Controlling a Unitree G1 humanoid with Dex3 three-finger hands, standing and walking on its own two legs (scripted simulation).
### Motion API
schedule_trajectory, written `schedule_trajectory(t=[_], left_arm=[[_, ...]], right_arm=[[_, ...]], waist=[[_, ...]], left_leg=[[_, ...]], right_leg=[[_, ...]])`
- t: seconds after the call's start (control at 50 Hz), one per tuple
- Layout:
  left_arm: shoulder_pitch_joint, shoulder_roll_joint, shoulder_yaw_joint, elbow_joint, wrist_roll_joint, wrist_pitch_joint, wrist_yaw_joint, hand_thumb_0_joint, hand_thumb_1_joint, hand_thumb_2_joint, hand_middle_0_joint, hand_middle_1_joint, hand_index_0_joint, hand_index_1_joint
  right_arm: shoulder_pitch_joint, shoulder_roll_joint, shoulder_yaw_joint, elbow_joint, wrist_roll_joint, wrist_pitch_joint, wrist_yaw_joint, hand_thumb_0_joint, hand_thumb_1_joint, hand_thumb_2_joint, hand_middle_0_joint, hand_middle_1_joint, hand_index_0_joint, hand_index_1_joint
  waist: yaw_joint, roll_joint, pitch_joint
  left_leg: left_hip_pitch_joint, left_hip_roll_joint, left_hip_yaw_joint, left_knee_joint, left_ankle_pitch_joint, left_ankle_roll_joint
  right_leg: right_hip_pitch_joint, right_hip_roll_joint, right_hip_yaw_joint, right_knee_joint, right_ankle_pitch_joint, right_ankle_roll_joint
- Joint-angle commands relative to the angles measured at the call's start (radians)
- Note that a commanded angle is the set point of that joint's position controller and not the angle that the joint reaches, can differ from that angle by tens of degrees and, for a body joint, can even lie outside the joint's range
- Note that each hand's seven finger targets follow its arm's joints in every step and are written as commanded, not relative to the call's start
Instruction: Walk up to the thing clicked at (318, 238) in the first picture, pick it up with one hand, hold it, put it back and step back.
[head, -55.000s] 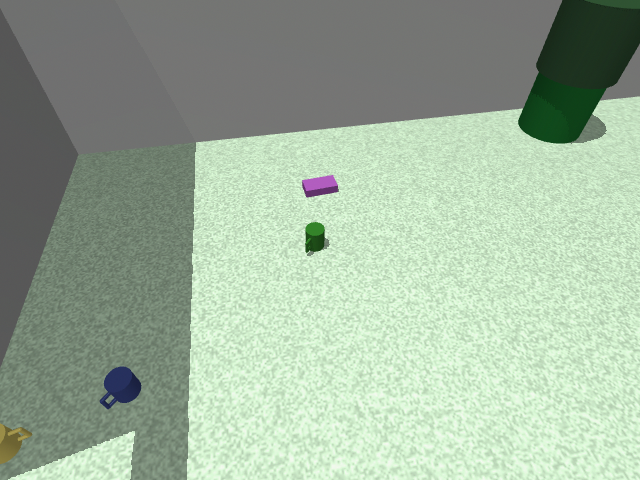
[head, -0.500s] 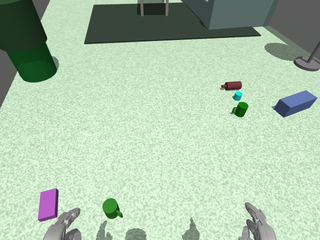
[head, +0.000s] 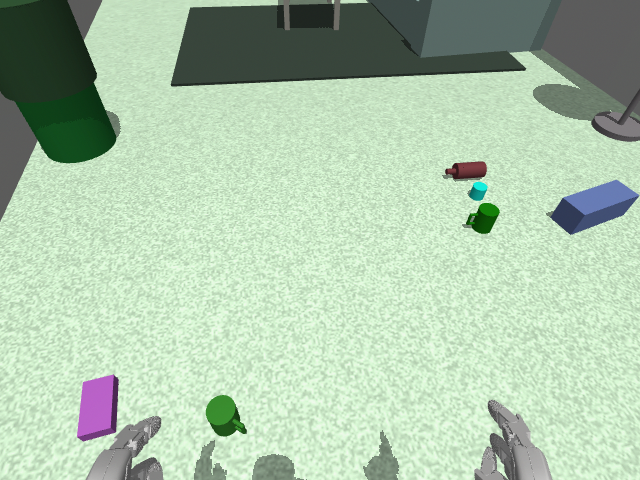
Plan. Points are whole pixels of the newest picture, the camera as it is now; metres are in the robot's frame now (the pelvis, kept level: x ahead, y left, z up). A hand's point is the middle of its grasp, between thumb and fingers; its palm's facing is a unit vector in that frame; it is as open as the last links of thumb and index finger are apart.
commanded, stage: home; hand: left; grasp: from above
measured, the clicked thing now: (228, 419) +0.44 +0.24 -0.66
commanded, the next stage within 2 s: stand in 0.70 s
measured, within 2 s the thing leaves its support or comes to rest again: neither
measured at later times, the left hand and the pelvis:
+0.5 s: hand out of the picture +0.16 +0.18 -0.05, palm faces +0.04 -0.98 -0.21, open 7.4 cm; pelvis +0.00 +0.00 +0.00, yaw +0 degrees
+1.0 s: hand out of the picture +0.14 +0.22 -0.09, palm faces +0.01 -0.94 -0.34, open 7.4 cm; pelvis -0.01 +0.00 +0.02, yaw +0 degrees
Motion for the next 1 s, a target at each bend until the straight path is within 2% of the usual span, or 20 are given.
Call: schedule_trajectory(t=[0.0,0.12,0.26,0.4,0.5,0.52,0.54,0.56,0.58,0.72,0.74,0.76,0.78,0.8,0.82,0.84,0.86,0.88,0.9,0.98], left_arm=[[-0.014,0.107,0.064,-0.194,0.004,-0.050,0.008,0.000,0.900,0.900,-0.200,-0.299,-0.200,-0.299],[-0.021,0.106,0.058,-0.190,0.005,-0.046,0.007,0.000,0.900,0.900,-0.200,-0.299,-0.200,-0.299],[-0.010,0.104,0.057,-0.193,0.004,-0.045,0.007,0.000,0.900,0.900,-0.200,-0.299,-0.200,-0.299],[-0.018,0.107,0.059,-0.206,0.000,-0.048,0.006,0.000,0.900,0.900,-0.200,-0.299,-0.200,-0.299],[-0.022,0.111,0.062,-0.199,0.000,-0.043,0.006,0.000,0.900,0.900,-0.200,-0.299,-0.200,-0.299],[-0.008,0.123,0.075,-0.185,0.002,-0.042,0.006,0.000,0.900,0.900,-0.200,-0.299,-0.200,-0.299],[-0.024,0.108,0.050,-0.221,0.001,-0.044,0.004,0.000,0.900,0.900,-0.200,-0.299,-0.200,-0.299],[-0.019,0.118,0.068,-0.203,0.005,-0.044,0.008,0.000,0.900,0.900,-0.200,-0.299,-0.200,-0.299],[-0.011,0.107,0.055,-0.204,0.004,-0.043,0.007,0.000,0.900,0.900,-0.200,-0.299,-0.200,-0.299],[-0.004,0.117,0.069,-0.198,0.002,-0.041,0.009,0.000,0.900,0.900,-0.200,-0.299,-0.200,-0.299],[-0.019,0.104,0.048,-0.213,0.004,-0.043,0.007,0.000,0.900,0.900,-0.200,-0.299,-0.200,-0.299],[-0.009,0.106,0.060,-0.210,0.002,-0.045,0.008,0.000,0.900,0.900,-0.200,-0.299,-0.200,-0.299],[-0.308,0.200,0.054,0.141,0.114,-0.263,0.047,0.000,0.900,0.900,-0.200,-0.299,-0.200,-0.299],[-0.195,0.217,0.077,0.322,0.121,-0.331,0.042,0.000,0.900,0.900,-0.200,-0.300,-0.200,-0.301],[-0.190,0.232,0.073,0.365,0.128,-0.364,0.037,0.000,0.900,0.900,-0.200,-0.300,-0.200,-0.301],[-0.221,0.232,0.062,0.393,0.126,-0.384,0.031,0.000,0.900,0.900,-0.200,-0.300,-0.200,-0.301],[-0.231,0.231,0.055,0.434,0.117,-0.402,0.026,0.000,0.900,0.900,-0.200,-0.300,-0.200,-0.301],[-0.252,0.232,0.055,0.472,0.113,-0.413,0.023,0.000,0.900,0.900,-0.200,-0.300,-0.200,-0.301],[-0.253,0.225,0.059,0.512,0.105,-0.415,0.022,0.000,0.900,0.900,-0.200,-0.300,-0.200,-0.301],[-0.293,0.220,0.060,0.669,0.097,-0.438,0.025,0.000,0.900,0.900,-0.200,-0.300,-0.200,-0.301]], right_arm=[[-0.066,-0.124,-0.052,-0.162,0.003,-0.053,-0.015,0.000,-0.900,-0.900,0.200,0.300,0.200,0.300],[-0.067,-0.123,-0.049,-0.166,0.004,-0.051,-0.015,0.000,-0.900,-0.900,0.200,0.300,0.200,0.300],[-0.067,-0.124,-0.052,-0.169,0.005,-0.049,-0.014,0.000,-0.900,-0.900,0.200,0.300,0.200,0.300],[-0.058,-0.127,-0.054,-0.171,0.005,-0.050,-0.014,0.000,-0.900,-0.900,0.200,0.300,0.200,0.300],[-0.070,-0.126,-0.051,-0.174,0.007,-0.046,-0.014,0.000,-0.900,-0.900,0.200,0.300,0.200,0.300],[-0.062,-0.128,-0.056,-0.164,0.004,-0.045,-0.014,0.000,-0.900,-0.900,0.200,0.300,0.200,0.300],[-0.069,-0.125,-0.052,-0.176,0.006,-0.048,-0.013,0.000,-0.900,-0.900,0.200,0.300,0.200,0.300],[-0.067,-0.127,-0.055,-0.167,0.006,-0.047,-0.014,0.000,-0.900,-0.900,0.200,0.300,0.200,0.300],[-0.074,-0.125,-0.052,-0.174,0.007,-0.045,-0.013,0.000,-0.900,-0.900,0.200,0.300,0.200,0.300],[-0.065,-0.127,-0.054,-0.172,0.006,-0.046,-0.012,0.000,-0.900,-0.900,0.200,0.300,0.200,0.300],[-0.067,-0.126,-0.053,-0.180,0.007,-0.047,-0.013,0.000,-0.900,-0.900,0.200,0.300,0.200,0.300],[-0.067,-0.123,-0.055,-0.181,0.006,-0.045,-0.013,0.000,-0.900,-0.900,0.200,0.300,0.200,0.300],[-0.117,-0.247,-0.089,0.073,-0.124,0.071,0.047,0.000,-0.900,-0.900,0.200,0.300,0.200,0.300],[-0.115,-0.259,-0.109,0.083,-0.121,0.111,0.076,0.000,-0.900,-0.900,0.200,0.300,0.200,0.300],[-0.101,-0.252,-0.105,0.078,-0.122,0.128,0.095,0.000,-0.900,-0.900,0.200,0.300,0.200,0.300],[-0.087,-0.249,-0.100,0.077,-0.123,0.143,0.110,0.000,-0.900,-0.900,0.200,0.300,0.200,0.300],[-0.100,-0.236,-0.093,0.091,-0.103,0.146,0.126,0.000,-0.900,-0.900,0.200,0.300,0.200,0.300],[-0.099,-0.216,-0.094,0.116,-0.070,0.150,0.144,0.000,-0.900,-0.900,0.200,0.300,0.200,0.300],[-0.118,-0.223,-0.101,0.129,-0.061,0.155,0.153,0.000,-0.900,-0.900,0.200,0.300,0.200,0.300],[-0.142,-0.223,-0.113,0.185,-0.052,0.176,0.166,0.000,-0.900,-0.900,0.200,0.300,0.200,0.300]], waist=[[0.001,-0.014,-0.108],[-0.001,-0.010,-0.082],[0.006,0.001,-0.081],[-0.006,-0.017,-0.107],[0.001,-0.010,-0.080],[-0.003,-0.020,-0.087],[0.000,0.004,-0.092],[0.001,0.001,-0.091],[0.004,0.002,-0.077],[0.004,-0.003,-0.095],[0.000,0.016,-0.085],[0.001,0.000,-0.103],[0.075,-0.072,0.150],[0.076,-0.130,0.048],[0.056,-0.146,0.019],[0.038,-0.085,0.043],[0.055,-0.039,0.025],[0.059,-0.033,0.012],[0.071,-0.061,0.022],[0.074,-0.069,0.029]], left_leg=[[0.092,-0.041,0.038,-0.156,0.250,0.038],[0.076,-0.045,0.043,-0.160,0.210,0.042],[0.075,-0.041,0.039,-0.163,0.220,0.037],[0.093,-0.040,0.039,-0.150,0.251,0.039],[0.070,-0.044,0.046,-0.155,0.201,0.042],[0.076,-0.043,0.041,-0.155,0.201,0.043],[0.083,-0.042,0.042,-0.160,0.214,0.039],[0.085,-0.039,0.039,-0.163,0.211,0.038],[0.074,-0.040,0.040,-0.165,0.203,0.038],[0.075,-0.040,0.035,-0.165,0.193,0.039],[0.078,-0.039,0.038,-0.170,0.193,0.037],[0.081,-0.038,0.036,-0.161,0.212,0.037],[0.086,-0.012,0.008,-0.237,0.378,0.080],[0.169,-0.021,0.035,-0.220,0.385,0.096],[0.207,-0.019,0.040,-0.218,0.394,0.099],[0.205,-0.023,0.023,-0.243,0.372,0.094],[0.247,-0.021,0.011,-0.272,0.360,0.096],[0.274,-0.022,0.009,-0.297,0.333,0.098],[0.300,-0.020,0.016,-0.300,0.347,0.096],[0.335,-0.009,-0.010,-0.345,0.299,0.094]], right_leg=[[0.078,0.036,-0.029,-0.143,0.212,-0.022],[0.064,0.034,-0.028,-0.156,0.183,-0.019],[0.060,0.037,-0.032,-0.145,0.185,-0.023],[0.067,0.036,-0.029,-0.140,0.215,-0.020],[0.060,0.032,-0.025,-0.158,0.174,-0.019],[0.064,0.033,-0.025,-0.155,0.173,-0.019],[0.062,0.034,-0.026,-0.149,0.184,-0.020],[0.061,0.036,-0.028,-0.144,0.177,-0.022],[0.055,0.035,-0.029,-0.148,0.168,-0.023],[0.060,0.036,-0.029,-0.144,0.161,-0.023],[0.048,0.038,-0.031,-0.142,0.162,-0.024],[0.058,0.038,-0.033,-0.141,0.178,-0.023],[0.223,-0.038,0.040,-0.181,0.181,-0.067],[0.246,-0.055,0.108,-0.215,0.183,-0.103],[0.261,-0.069,0.130,-0.217,0.225,-0.118],[0.237,-0.049,0.120,-0.226,0.223,-0.109],[0.284,-0.058,0.110,-0.210,0.248,-0.101],[0.298,-0.065,0.103,-0.208,0.248,-0.087],[0.286,-0.068,0.111,-0.222,0.254,-0.085],[0.314,-0.073,0.103,-0.288,0.213,-0.066]])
